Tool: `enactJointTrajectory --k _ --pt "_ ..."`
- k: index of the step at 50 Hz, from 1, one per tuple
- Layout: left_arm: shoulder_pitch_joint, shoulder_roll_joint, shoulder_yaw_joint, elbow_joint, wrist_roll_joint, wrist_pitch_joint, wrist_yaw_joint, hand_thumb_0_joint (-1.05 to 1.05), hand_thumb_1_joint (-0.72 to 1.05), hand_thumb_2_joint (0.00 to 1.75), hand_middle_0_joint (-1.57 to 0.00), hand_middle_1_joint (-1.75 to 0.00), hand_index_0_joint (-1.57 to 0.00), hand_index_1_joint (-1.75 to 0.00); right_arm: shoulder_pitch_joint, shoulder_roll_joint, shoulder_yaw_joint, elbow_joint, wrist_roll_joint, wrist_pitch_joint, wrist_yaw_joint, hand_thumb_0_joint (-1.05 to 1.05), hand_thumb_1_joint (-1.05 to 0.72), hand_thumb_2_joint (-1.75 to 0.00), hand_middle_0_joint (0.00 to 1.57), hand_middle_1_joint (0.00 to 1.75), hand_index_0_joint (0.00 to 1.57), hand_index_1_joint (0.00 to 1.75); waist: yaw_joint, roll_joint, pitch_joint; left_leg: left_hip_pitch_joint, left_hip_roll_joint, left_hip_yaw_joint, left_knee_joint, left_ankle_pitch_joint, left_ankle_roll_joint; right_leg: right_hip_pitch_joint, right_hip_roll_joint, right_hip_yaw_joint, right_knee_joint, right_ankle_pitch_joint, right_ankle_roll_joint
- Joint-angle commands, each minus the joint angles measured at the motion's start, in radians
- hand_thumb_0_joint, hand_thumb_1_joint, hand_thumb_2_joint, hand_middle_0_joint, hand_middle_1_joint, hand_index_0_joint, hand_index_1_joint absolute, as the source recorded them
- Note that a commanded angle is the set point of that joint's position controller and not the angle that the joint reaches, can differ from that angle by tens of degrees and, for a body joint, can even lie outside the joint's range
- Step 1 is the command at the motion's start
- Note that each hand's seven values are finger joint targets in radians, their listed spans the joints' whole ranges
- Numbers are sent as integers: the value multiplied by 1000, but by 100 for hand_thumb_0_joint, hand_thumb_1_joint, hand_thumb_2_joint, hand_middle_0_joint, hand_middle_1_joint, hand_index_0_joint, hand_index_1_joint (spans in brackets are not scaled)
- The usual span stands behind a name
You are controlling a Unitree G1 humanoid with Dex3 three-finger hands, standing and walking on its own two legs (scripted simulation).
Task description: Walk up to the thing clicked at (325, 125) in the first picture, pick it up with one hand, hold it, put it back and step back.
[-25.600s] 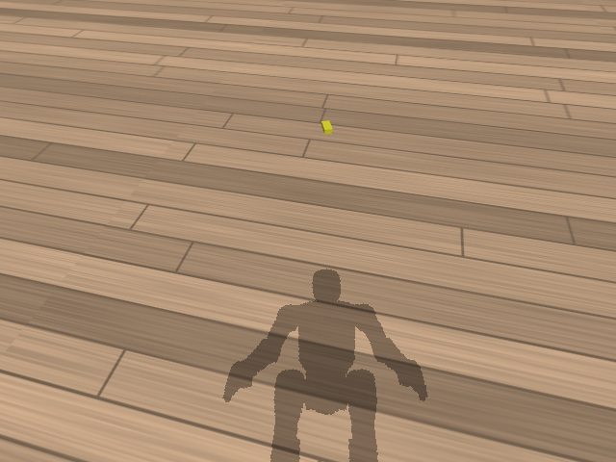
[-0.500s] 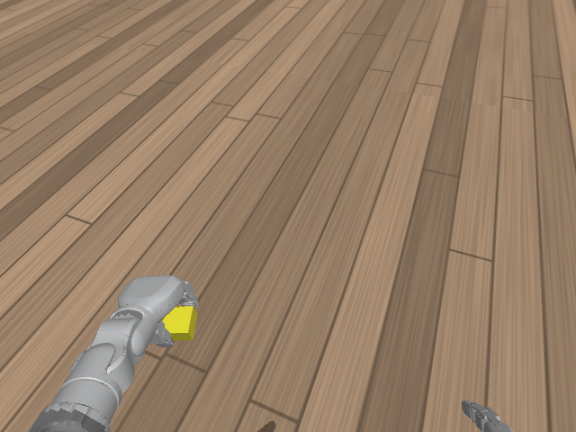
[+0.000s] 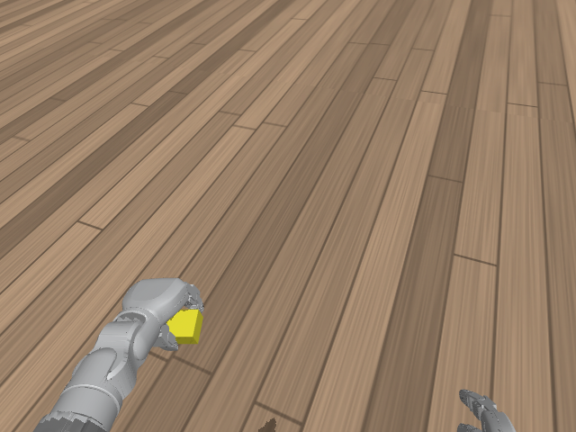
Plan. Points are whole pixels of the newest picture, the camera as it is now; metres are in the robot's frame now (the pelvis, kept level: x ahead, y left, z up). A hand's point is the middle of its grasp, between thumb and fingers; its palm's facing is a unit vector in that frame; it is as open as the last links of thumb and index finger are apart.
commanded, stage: hold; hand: left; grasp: from above
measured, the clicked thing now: (171, 326) +0.31 +0.23 -0.07
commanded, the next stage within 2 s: crouch in 0.94 s
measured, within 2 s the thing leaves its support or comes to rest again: neither
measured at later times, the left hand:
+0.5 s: hand (163, 324) +0.29 +0.22 -0.01, palm faces -0.44 -0.03 -0.90, open 7.5 cm
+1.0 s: hand (164, 319) +0.30 +0.22 -0.02, palm faces -0.45 -0.02 -0.89, open 7.6 cm
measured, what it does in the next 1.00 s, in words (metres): stands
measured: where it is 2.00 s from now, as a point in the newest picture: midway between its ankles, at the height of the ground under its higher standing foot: outside the picture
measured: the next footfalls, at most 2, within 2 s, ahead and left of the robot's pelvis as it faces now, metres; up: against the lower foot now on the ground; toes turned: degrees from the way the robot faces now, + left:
none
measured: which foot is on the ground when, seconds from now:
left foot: down 0.00-1.00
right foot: down 0.00-1.00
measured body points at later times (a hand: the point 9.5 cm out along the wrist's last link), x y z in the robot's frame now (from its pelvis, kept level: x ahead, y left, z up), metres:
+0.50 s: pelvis +0.00 +0.00 +0.01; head +0.00 -0.02 +0.46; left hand +0.31 +0.22 +0.04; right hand +0.16 -0.25 -0.11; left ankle +0.02 +0.13 -0.72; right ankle +0.03 -0.14 -0.72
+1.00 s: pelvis +0.01 +0.00 +0.01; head +0.01 -0.02 +0.46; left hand +0.32 +0.22 +0.04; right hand +0.15 -0.25 -0.11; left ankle +0.02 +0.13 -0.72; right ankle +0.03 -0.14 -0.72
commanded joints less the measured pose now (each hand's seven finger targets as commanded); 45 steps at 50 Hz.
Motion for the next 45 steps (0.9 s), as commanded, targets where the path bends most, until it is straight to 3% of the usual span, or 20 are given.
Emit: enactJointTrajectory --k 1,9,20,21,27,29,31,34,36,40,45 --pt "-313 217 113 -189 -11 -1 37 0 73 24 -102 -37 -108 -31 -96 -127 -40 -134 -3 -42 -14 0 -91 -90 20 30 20 30 0 -30 -219 123 -52 -1 -108 140 27 76 59 -24 -127 88 -35" --pt "-316 222 120 -225 -23 0 21 0 73 23 -100 -38 -107 -31 -112 -124 -34 -140 -2 -47 -18 0 -91 -90 20 30 20 30 2 -35 -194 132 -53 5 -135 100 29 88 56 -21 -160 50 -34" --pt "-314 233 127 -281 -27 -3 9 0 72 24 -100 -38 -107 -31 -129 -120 -31 -142 2 -47 -24 0 -91 -90 20 30 20 30 13 -21 -219 187 -53 8 -156 164 27 130 58 -26 -174 104 -35" --pt "-288 211 111 -237 -16 3 6 0 70 24 -99 -38 -106 -31 -126 -117 -29 -143 3 -46 -24 0 -91 -90 20 30 20 30 3 -38 -199 185 -51 7 -157 166 29 122 58 -27 -175 110 -33" --pt "-288 209 109 -200 -14 5 4 0 70 25 -98 -39 -105 -32 -122 -120 -30 -137 4 -37 -24 0 -91 -90 20 30 20 30 3 -42 -175 176 -49 6 -168 171 28 119 60 -30 -181 114 -37" --pt "-320 225 119 -253 -22 -3 3 0 73 26 -100 -39 -107 -32 -124 -119 -32 -139 2 -37 -23 0 -91 -90 20 30 20 30 10 -23 -215 193 -53 9 -164 184 29 139 56 -27 -182 131 -35" --pt "-322 210 106 -230 -16 -5 5 0 73 26 -101 -39 -107 -33 -119 -116 -31 -137 4 -37 -24 0 -91 -90 20 30 20 30 0 -10 -215 204 -53 9 -164 204 27 136 57 -26 -177 148 -37" --pt "-314 225 127 -217 -15 -6 18 0 72 24 -99 -39 -106 -32 -103 -120 -34 -129 3 -34 -25 0 -90 -90 20 30 20 30 6 -26 -230 207 -49 8 -161 229 28 150 60 -30 -172 174 -37" --pt "-343 209 104 -239 -16 -8 19 0 75 27 -103 -38 -109 -32 -113 -119 -34 -136 4 -32 -23 0 -91 -90 20 30 20 30 3 -8 -225 215 -49 8 -167 224 26 147 59 -30 -176 168 -39" --pt "-348 230 121 -208 -5 -5 30 0 72 26 -100 -39 -106 -32 -109 -119 -34 -129 3 -27 -23 0 -91 -90 20 30 20 30 6 -14 -215 203 -51 10 -169 212 27 143 57 -29 -185 158 -37" --pt "-302 194 96 -183 -14 -1 19 0 73 26 -101 -38 -107 -32 -107 -125 -40 -136 7 -24 -20 0 -91 -90 20 30 20 30 7 -32 -203 206 -45 6 -178 220 25 147 62 -32 -183 160 -41"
